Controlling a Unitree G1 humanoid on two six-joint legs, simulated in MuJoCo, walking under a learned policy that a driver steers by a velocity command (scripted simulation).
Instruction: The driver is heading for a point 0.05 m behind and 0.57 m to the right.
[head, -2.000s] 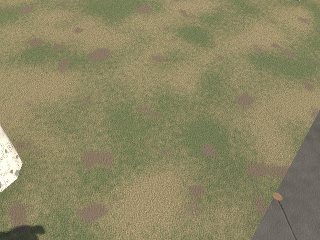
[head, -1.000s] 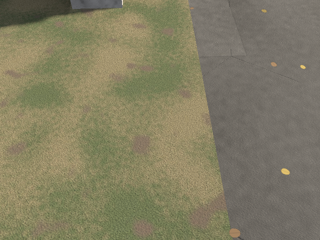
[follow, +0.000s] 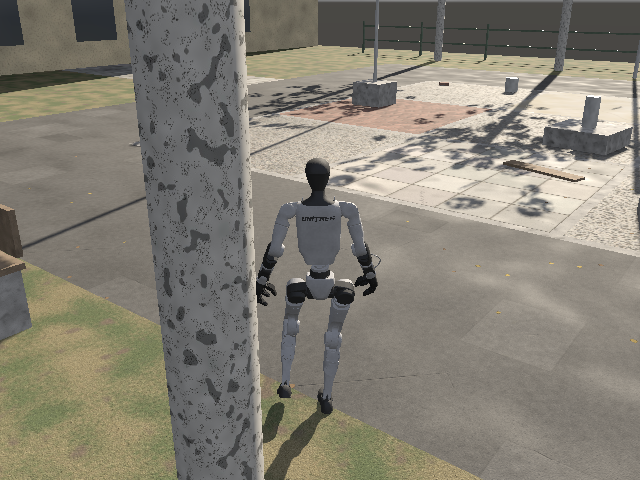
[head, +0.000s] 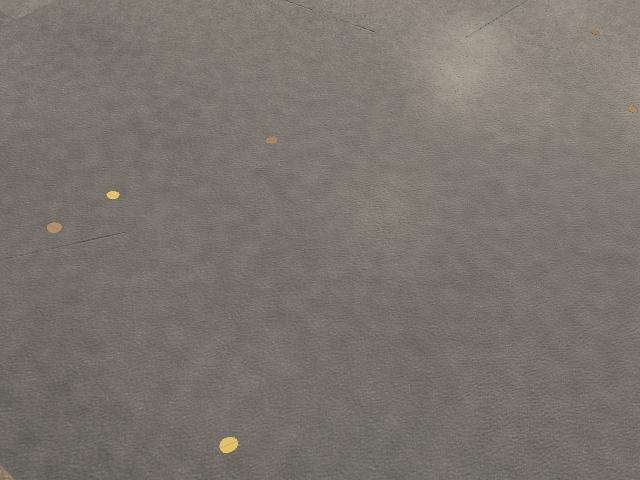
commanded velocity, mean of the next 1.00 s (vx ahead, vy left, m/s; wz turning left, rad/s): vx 0.71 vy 0.00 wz -1.00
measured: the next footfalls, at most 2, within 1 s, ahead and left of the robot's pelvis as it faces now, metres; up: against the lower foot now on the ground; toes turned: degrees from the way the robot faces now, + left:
left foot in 0.24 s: +0.49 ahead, +0.12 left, +0.00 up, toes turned -14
right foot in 0.70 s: +0.60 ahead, -0.20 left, +0.00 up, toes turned -44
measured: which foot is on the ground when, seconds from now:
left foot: up 0.00-0.22, down 0.24-0.72, up 0.74-1.00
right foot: down 0.00-0.24, up 0.26-0.68, down 0.70-1.00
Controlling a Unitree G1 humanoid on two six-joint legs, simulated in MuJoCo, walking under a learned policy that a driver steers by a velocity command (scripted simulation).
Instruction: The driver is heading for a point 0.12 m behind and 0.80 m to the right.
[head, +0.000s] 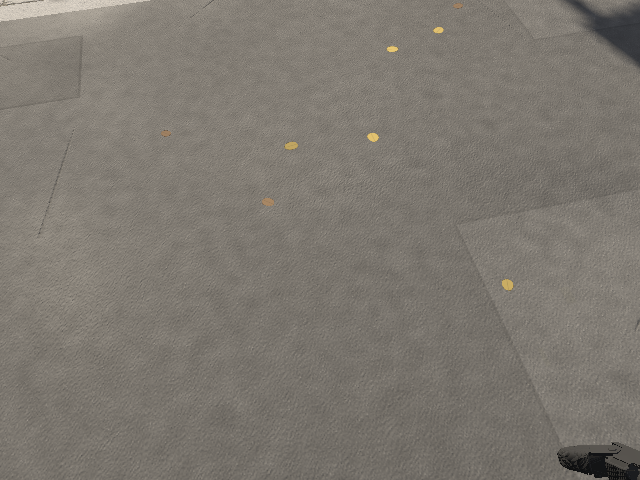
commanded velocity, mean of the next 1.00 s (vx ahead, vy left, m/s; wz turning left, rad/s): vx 0.98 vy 0.00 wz -0.92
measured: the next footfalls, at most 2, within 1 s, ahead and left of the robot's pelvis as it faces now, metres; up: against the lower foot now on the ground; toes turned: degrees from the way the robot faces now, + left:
left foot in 0.12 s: +0.32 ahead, +0.18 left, +0.00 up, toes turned -10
right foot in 0.58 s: +0.63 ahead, -0.16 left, +0.00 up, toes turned -37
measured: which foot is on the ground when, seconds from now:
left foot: up 0.00-0.10, down 0.12-0.58, up 0.60-0.98, down 1.00-1.00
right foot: down 0.00-0.14, up 0.16-0.56, down 0.58-1.00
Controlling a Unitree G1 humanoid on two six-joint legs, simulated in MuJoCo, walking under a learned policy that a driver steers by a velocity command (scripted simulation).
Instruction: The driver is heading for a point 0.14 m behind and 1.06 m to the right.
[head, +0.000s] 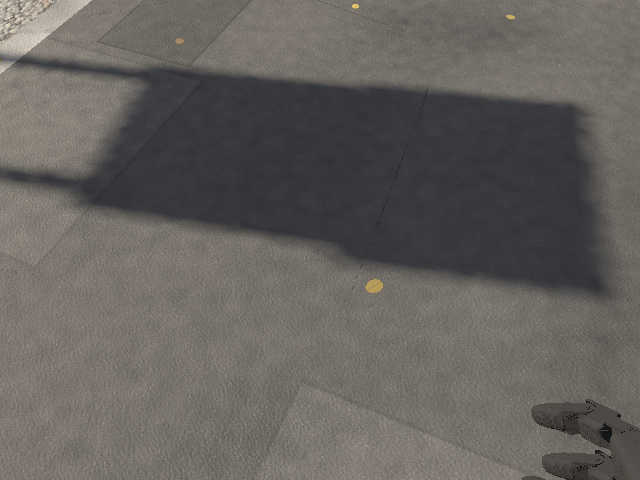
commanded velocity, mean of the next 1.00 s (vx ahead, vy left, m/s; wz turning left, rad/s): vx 0.47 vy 0.00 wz -0.59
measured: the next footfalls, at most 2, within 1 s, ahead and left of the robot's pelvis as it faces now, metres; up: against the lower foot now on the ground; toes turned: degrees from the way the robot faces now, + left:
right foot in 0.40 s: +0.55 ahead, -0.07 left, +0.00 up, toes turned -1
left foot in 0.84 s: +0.67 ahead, +0.09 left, +0.00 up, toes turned -37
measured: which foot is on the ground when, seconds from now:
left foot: down 0.00-0.38, up 0.40-0.82, down 0.84-1.00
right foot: down 0.00-0.00, up 0.02-0.38, down 0.40-0.84, up 0.86-1.00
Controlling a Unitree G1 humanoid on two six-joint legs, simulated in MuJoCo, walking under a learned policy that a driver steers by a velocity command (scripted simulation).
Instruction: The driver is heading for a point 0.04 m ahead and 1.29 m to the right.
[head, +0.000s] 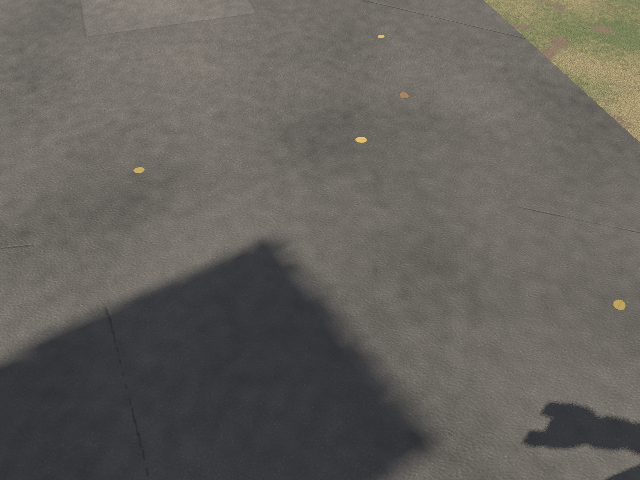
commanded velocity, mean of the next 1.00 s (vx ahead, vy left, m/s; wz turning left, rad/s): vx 0.64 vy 0.00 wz -0.99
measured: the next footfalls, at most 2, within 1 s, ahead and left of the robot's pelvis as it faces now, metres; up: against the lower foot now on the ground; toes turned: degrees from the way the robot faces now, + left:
right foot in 0.36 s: +0.35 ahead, -0.20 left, +0.00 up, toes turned -26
left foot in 0.76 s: +0.80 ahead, -0.33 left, +0.00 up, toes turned -50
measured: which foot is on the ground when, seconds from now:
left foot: down 0.00-0.38, up 0.40-0.74, down 0.76-1.00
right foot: up 0.00-0.34, down 0.36-0.74, up 0.76-1.00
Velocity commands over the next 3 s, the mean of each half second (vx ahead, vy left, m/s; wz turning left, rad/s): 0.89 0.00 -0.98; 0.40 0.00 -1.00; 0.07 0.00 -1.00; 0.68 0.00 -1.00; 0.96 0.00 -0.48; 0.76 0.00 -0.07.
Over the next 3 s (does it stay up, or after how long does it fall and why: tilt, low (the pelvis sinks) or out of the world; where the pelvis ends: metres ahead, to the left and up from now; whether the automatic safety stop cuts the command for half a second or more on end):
stays up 0.00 -1.29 -0.03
